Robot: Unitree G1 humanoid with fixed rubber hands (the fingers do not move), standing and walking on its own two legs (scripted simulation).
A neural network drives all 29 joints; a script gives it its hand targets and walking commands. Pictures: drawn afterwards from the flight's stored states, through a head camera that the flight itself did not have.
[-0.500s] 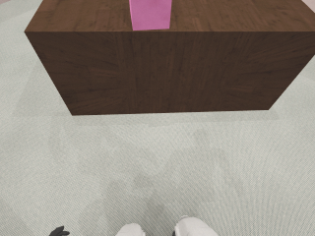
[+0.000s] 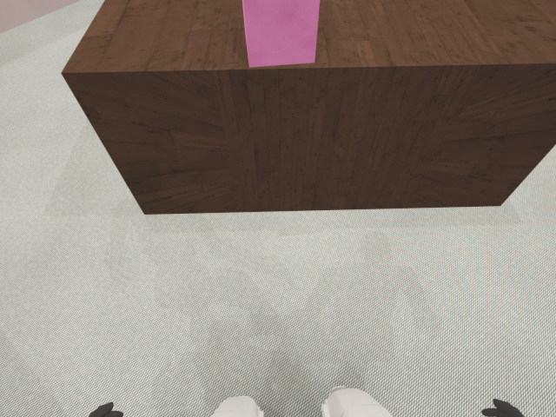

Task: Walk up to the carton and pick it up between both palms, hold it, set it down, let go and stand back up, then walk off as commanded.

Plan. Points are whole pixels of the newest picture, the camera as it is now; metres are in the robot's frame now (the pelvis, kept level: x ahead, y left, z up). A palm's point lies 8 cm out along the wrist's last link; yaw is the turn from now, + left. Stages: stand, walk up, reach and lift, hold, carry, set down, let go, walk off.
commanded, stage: walk off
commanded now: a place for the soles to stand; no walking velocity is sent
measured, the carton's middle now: out of the picture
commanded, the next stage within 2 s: stand in 0.44 s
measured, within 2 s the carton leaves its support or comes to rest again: neither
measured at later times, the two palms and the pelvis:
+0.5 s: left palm out of the picture +0.11 +0.30 -0.08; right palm out of the picture +0.11 -0.30 -0.08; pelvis +0.01 +0.00 +0.00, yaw +0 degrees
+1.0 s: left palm out of the picture +0.11 +0.30 -0.07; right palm out of the picture +0.09 -0.31 -0.08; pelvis -0.01 +0.00 +0.01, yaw +0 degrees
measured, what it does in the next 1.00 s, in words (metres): stands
